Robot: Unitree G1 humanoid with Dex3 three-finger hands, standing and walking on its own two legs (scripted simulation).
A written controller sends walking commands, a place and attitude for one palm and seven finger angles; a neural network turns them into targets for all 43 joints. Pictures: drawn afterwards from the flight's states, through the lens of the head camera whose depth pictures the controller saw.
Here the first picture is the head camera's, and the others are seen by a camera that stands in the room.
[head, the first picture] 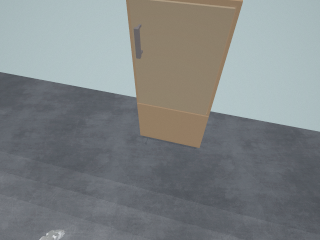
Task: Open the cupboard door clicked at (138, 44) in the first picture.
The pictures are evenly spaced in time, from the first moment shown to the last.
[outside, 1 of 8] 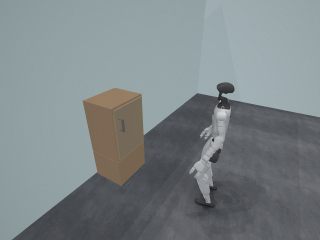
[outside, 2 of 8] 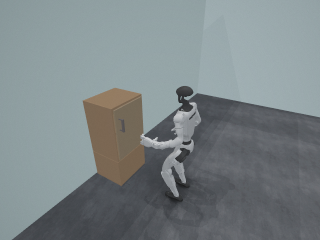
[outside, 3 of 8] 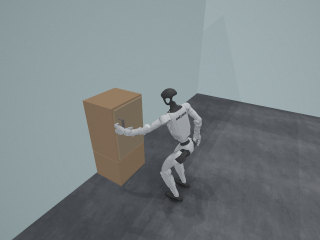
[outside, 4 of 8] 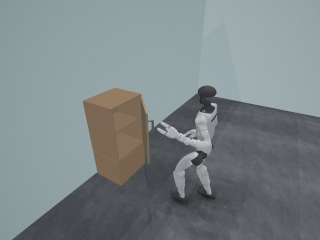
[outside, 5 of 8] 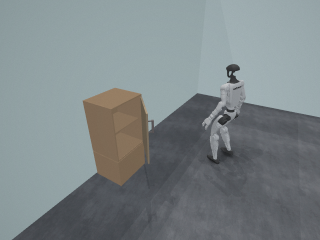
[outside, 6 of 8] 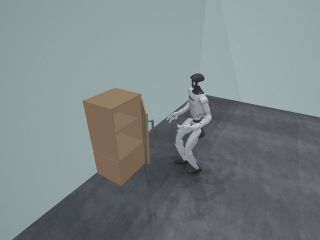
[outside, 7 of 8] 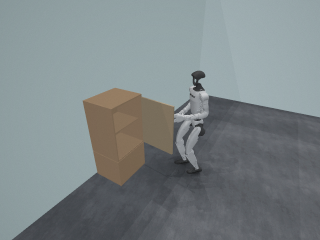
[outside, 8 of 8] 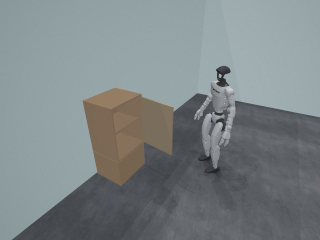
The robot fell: no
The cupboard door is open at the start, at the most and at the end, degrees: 0 85 83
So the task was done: yes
